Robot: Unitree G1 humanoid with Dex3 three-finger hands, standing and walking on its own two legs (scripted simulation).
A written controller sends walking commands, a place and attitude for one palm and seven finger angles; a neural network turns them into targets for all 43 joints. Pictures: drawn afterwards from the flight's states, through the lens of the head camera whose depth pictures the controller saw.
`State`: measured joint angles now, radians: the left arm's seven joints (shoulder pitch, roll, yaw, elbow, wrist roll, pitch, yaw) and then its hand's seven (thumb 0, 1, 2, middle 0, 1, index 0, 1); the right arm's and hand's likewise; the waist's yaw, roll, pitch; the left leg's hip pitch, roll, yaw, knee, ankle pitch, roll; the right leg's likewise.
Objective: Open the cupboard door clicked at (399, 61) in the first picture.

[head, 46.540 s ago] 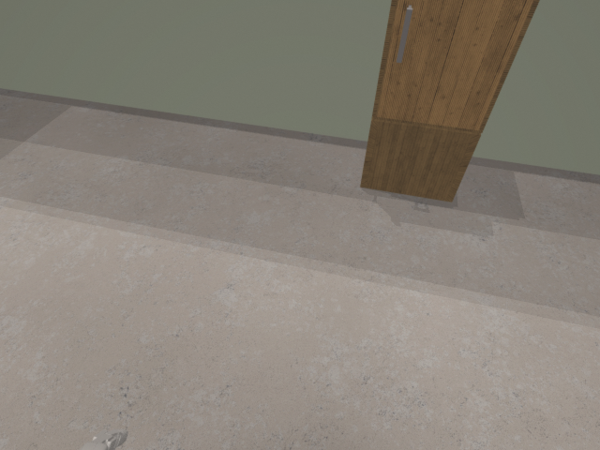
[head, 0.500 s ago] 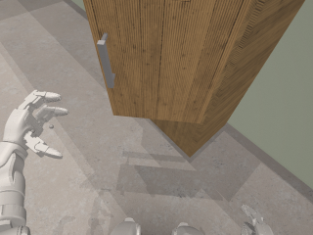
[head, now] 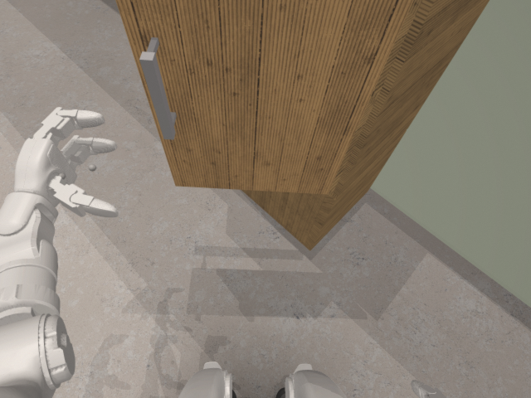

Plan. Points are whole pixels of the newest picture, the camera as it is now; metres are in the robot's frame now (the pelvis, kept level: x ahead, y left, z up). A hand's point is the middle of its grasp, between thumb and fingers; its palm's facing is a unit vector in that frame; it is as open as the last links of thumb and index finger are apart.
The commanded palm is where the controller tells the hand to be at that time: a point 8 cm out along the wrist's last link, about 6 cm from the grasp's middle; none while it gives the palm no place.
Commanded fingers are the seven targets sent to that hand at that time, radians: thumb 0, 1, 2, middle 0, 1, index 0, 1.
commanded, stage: move the hooked fingers beside the handle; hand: left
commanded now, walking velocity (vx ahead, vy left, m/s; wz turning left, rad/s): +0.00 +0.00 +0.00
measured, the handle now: (162, 93) +0.60 +0.18 +0.06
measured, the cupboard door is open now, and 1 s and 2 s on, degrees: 43 43 43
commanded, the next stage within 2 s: slide the fingers in behind the handle in 1.52 s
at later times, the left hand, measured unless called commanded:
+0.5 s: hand (115, 125) +0.51 +0.24 +0.07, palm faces -0.05 -1.00 +0.00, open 14.0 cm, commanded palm +0.50 +0.28 +0.06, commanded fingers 0.00 -0.50 0.30 -0.30 -1.20 -0.30 -1.20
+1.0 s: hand (121, 113) +0.55 +0.24 +0.06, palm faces -0.04 -1.00 +0.00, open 14.0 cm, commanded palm +0.53 +0.27 +0.06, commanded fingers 0.00 -0.50 0.30 -0.30 -1.20 -0.30 -1.20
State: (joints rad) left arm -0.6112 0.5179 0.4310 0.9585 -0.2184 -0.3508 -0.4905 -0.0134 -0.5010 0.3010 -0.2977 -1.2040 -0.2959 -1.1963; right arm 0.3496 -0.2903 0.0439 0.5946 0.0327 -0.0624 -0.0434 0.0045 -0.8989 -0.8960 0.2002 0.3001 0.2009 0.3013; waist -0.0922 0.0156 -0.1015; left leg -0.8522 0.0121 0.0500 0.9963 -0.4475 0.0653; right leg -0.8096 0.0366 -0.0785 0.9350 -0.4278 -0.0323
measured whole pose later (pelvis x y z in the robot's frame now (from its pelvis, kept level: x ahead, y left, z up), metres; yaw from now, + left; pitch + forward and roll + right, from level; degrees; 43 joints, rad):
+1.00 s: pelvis +0.02 +0.01 -0.01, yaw -2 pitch +26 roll -6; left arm -0.97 0.70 0.50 1.20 -0.08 -0.33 -0.42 -0.01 -0.50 0.30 -0.30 -1.20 -0.29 -1.20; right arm 0.46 -0.28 0.07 0.60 -0.01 0.10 0.00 0.00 -0.90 -0.90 0.20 0.30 0.20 0.30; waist -0.21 0.04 -0.09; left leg -1.03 0.04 0.04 1.06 -0.49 0.08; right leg -0.97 0.07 -0.08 0.94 -0.43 -0.02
